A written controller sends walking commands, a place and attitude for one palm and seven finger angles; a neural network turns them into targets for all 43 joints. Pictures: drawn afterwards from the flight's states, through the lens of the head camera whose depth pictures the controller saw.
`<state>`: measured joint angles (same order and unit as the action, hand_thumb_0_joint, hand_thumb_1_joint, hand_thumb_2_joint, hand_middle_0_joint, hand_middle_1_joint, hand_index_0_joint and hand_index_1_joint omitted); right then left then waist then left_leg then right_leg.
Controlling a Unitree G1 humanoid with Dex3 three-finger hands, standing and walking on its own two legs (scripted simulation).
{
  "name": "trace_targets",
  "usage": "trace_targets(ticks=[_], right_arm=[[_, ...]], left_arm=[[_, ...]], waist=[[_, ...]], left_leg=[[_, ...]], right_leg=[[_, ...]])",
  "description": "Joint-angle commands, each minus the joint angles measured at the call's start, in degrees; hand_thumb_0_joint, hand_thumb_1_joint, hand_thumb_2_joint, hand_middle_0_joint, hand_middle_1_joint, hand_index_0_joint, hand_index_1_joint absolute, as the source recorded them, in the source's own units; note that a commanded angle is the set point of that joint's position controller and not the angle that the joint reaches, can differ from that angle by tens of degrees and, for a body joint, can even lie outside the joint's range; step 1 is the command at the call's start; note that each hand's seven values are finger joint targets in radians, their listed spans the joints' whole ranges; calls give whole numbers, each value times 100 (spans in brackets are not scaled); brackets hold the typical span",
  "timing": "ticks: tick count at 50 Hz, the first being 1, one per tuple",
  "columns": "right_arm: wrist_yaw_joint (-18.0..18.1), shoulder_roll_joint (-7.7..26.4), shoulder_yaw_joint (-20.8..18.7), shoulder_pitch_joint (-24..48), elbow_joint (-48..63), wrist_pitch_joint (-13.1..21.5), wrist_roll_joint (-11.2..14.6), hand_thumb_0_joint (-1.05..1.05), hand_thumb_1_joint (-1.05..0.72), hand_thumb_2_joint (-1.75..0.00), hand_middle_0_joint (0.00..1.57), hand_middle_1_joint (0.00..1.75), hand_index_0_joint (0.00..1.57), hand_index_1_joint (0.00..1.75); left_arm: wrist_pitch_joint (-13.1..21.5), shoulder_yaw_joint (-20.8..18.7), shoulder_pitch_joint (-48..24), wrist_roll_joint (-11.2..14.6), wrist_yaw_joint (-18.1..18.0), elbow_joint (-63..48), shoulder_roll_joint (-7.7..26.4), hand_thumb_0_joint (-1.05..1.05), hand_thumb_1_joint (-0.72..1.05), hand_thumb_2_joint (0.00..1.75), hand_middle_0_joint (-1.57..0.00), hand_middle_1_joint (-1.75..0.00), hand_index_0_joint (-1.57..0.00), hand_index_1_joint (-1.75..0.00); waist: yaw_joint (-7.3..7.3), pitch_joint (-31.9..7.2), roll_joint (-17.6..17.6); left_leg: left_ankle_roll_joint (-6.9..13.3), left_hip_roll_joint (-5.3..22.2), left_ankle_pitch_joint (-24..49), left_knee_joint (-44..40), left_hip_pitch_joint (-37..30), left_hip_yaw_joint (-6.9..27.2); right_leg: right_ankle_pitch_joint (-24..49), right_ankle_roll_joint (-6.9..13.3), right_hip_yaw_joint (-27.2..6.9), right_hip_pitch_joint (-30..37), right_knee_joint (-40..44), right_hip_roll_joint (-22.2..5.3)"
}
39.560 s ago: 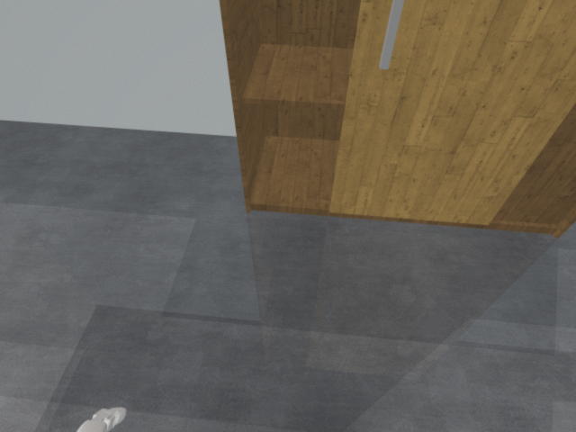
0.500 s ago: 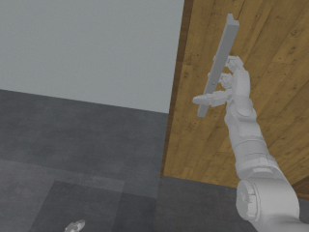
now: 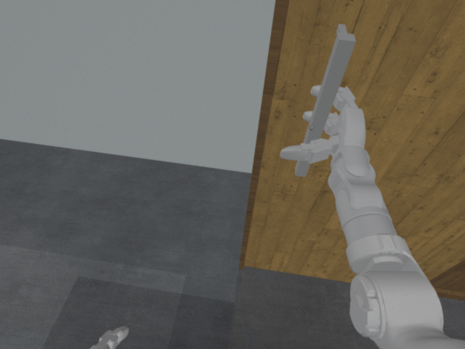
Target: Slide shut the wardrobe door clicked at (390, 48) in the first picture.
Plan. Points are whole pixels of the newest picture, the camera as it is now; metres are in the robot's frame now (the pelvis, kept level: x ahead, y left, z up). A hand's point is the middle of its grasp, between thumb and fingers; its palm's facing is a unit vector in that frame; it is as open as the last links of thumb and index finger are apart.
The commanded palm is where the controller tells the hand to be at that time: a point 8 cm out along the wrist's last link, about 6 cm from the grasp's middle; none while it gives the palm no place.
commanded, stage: slide the fingers in behind the handle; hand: right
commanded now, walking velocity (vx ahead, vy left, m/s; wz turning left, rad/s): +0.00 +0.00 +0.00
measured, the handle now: (317, 112) +0.52 -0.09 +0.15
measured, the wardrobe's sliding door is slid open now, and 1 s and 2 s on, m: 0.00 0.00 0.00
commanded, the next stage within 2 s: grip the handle and tug to test in 0.40 s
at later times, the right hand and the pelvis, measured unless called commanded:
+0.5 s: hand (311, 125) +0.46 -0.07 +0.16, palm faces +0.02 +1.00 +0.01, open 14.0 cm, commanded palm +0.43 -0.13 +0.16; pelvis +0.00 +0.00 +0.00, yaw +0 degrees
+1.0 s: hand (313, 126) +0.46 -0.07 +0.16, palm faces +0.02 +1.00 +0.02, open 8.8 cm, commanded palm +0.43 -0.13 +0.16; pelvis +0.00 -0.01 +0.00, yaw +1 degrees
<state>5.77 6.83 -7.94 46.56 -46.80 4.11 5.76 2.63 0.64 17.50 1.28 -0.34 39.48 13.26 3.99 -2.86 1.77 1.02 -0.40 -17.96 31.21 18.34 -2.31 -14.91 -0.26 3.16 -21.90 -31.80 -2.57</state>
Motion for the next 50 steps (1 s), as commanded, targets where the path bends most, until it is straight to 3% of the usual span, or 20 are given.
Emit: trace_targets(ticks=[1,2,6,7,11,12,14,15,17,21,25,28,32,34,36,38,40,42,44,50], right_arm=[[25,826,-119,2906,1269,484,3,0,50,-30,30,120,30,120],[26,911,-171,2805,1167,483,-7,0,50,-30,30,120,30,120],[3,718,-19,2861,1270,500,-12,0,50,-30,30,120,30,120],[18,754,-70,2801,1234,493,9,0,50,-30,30,120,30,120],[12,691,45,3028,1152,454,-6,0,50,-30,30,120,30,120],[54,756,-32,3018,1137,458,-16,0,50,-30,30,120,30,120],[57,708,-2,2976,1180,476,-21,0,50,-30,30,120,30,120],[58,600,93,3076,1165,473,-13,0,50,-30,30,120,30,120],[93,814,-71,3166,1016,490,-17,0,50,-30,30,120,30,120],[105,926,-171,3306,1062,598,-52,0,50,-30,30,120,30,120],[75,925,-224,2989,1027,666,-38,0,50,-30,30,120,30,120],[23,799,-65,2979,1024,590,-50,0,36,-36,32,122,32,122],[7,895,-168,2972,1204,537,11,0,17,-44,33,125,33,125],[-5,761,-71,2916,1528,582,25,0,8,-48,35,126,35,126],[-8,490,167,2900,1539,549,20,0,-1,-52,35,127,35,127],[26,569,95,2833,1297,459,37,0,-11,-56,36,129,36,129],[61,673,-12,2875,1437,408,25,0,-20,-60,38,130,38,130],[105,884,-163,2830,1495,395,-15,0,-29,-64,38,131,38,131],[84,709,-24,2833,1510,390,-18,0,-39,-68,40,133,40,133],[28,761,-75,2647,1660,418,24,0,-67,-80,43,137,43,137]], left_arm=[[242,-260,106,8,-68,-577,686,0,90,90,-20,-30,-20,-30],[220,-262,128,-5,-73,-567,720,0,90,90,-20,-30,-20,-30],[239,-272,99,19,-59,-576,675,0,90,90,-20,-30,-20,-30],[232,-275,155,1,-59,-566,707,0,90,90,-20,-30,-20,-30],[236,-266,147,25,-66,-523,697,0,90,90,-20,-30,-20,-30],[230,-277,179,2,-73,-520,721,0,90,90,-20,-30,-20,-30],[237,-273,145,15,-70,-535,695,0,90,90,-20,-30,-20,-30],[246,-269,140,15,-69,-527,687,0,90,90,-20,-30,-20,-30],[243,-275,227,-10,-85,-453,729,0,90,90,-20,-30,-20,-30],[267,-271,223,-14,-84,-466,707,0,90,90,-20,-30,-20,-30],[282,-288,258,-19,-59,-486,715,0,90,90,-20,-30,-20,-30],[249,-299,265,1,-46,-505,730,0,90,90,-20,-30,-20,-30],[232,-308,265,-6,-58,-523,749,0,90,90,-20,-30,-20,-30],[266,-318,202,11,-43,-569,707,0,90,90,-20,-30,-20,-30],[292,-317,202,14,-27,-536,685,0,90,90,-20,-30,-20,-30],[271,-311,222,16,-34,-501,728,0,90,90,-20,-30,-20,-30],[255,-317,183,3,-45,-523,720,0,90,90,-20,-30,-20,-30],[229,-303,186,-20,-56,-514,730,0,90,90,-20,-30,-20,-30],[228,-280,136,-5,-53,-546,690,0,90,90,-20,-30,-20,-30],[226,-282,79,6,-55,-611,692,0,90,90,-20,-30,-20,-30]], waist=[[23,-1868,-512],[18,-1879,-677],[25,-1921,-301],[38,-1917,-600],[86,-1747,-401],[97,-1780,-585],[40,-1879,-386],[105,-1827,-365],[126,-1772,-617],[64,-1964,-265],[18,-2080,-398],[90,-1931,-462],[41,-1977,-382],[-2,-2185,-181],[80,-2009,-204],[105,-1766,-556],[46,-1933,-362],[0,-1992,-424],[27,-1892,-316],[-40,-1998,-364]], left_leg=[[-59,-144,2238,-358,-326,90],[-55,-139,2196,-364,-400,82],[-39,-142,2250,-344,-272,81],[-47,-151,2266,-353,-348,61],[-40,-154,2011,-385,-140,58],[-51,-154,2009,-402,-201,61],[-32,-152,2058,-362,-206,60],[-43,-154,1997,-380,-116,48],[-53,-153,1922,-412,-168,63],[-34,-142,1954,-359,-184,88],[-27,-166,2277,-296,-293,73],[-48,-170,2263,-324,-226,53],[-27,-172,2231,-359,-315,67],[-15,-179,2333,-304,-300,50],[-23,-193,2291,-318,-131,13],[-43,-203,2134,-373,-99,5],[-39,-176,2223,-355,-198,34],[-30,-165,2255,-356,-343,47],[-32,-164,2300,-352,-274,45],[-17,-168,2473,-325,-418,45]], right_leg=[[1385,244,-101,1180,132,282],[1363,245,-124,1125,144,277],[1459,224,-98,1285,118,273],[1478,241,-124,1230,125,268],[1279,224,-148,1208,151,258],[1297,244,-141,1205,151,263],[1360,225,-138,1243,155,257],[1318,222,-140,1276,154,252],[1241,233,-165,1171,154,249],[1280,221,-131,1231,152,262],[1571,223,-126,1272,104,251],[1508,230,-106,1194,118,240],[1540,232,-113,1257,136,247],[1709,210,-111,1446,111,229],[1737,204,-133,1502,87,208],[1517,223,-165,1298,140,209],[1570,223,-125,1350,141,233],[1613,228,-127,1324,138,244],[1625,226,-107,1321,146,240],[1769,216,-101,1380,137,236]])
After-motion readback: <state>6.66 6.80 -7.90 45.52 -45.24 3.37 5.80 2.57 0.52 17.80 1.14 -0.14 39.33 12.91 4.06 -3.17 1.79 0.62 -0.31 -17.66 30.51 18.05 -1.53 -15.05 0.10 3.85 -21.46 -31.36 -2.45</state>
